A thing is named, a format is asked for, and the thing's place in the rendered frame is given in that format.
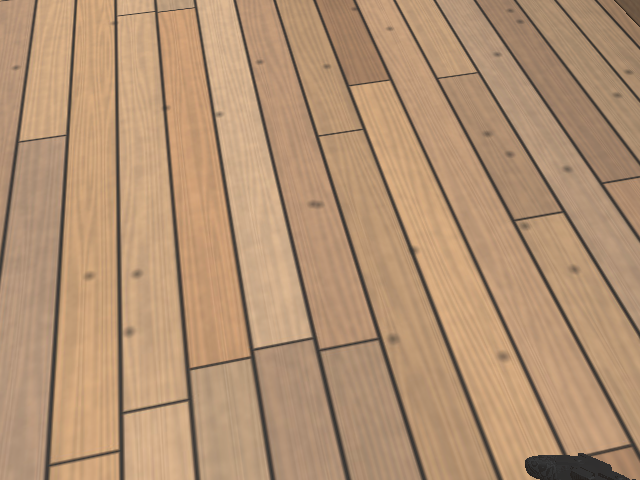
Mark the robot right hand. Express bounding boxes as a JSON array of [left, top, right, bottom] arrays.
[[525, 453, 636, 480]]

